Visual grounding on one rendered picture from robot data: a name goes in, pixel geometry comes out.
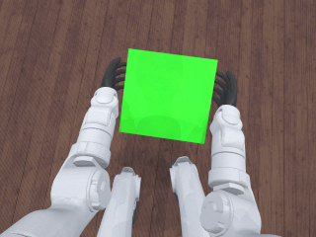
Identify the robot right upper arm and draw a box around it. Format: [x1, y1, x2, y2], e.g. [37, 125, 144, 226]
[199, 190, 281, 237]

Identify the right robot shin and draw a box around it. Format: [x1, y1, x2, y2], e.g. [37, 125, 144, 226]
[174, 156, 198, 174]

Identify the robot left upper arm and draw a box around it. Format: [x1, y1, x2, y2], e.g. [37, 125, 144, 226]
[0, 166, 112, 237]

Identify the left robot hand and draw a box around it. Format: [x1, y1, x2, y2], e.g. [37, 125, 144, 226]
[100, 57, 127, 91]

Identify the robot right forearm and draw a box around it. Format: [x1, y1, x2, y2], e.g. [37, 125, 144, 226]
[208, 105, 258, 208]

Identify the right robot hand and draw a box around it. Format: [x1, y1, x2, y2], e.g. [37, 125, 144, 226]
[211, 70, 238, 108]

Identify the robot shin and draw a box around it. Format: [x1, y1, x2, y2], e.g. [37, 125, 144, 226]
[174, 156, 198, 174]
[114, 167, 136, 215]

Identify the carton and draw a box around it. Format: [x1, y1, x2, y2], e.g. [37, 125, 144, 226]
[118, 48, 218, 144]

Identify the robot left forearm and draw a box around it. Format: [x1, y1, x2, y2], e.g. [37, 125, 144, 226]
[50, 87, 119, 202]

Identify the left robot shin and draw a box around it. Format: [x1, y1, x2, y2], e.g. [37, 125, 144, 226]
[114, 167, 136, 215]

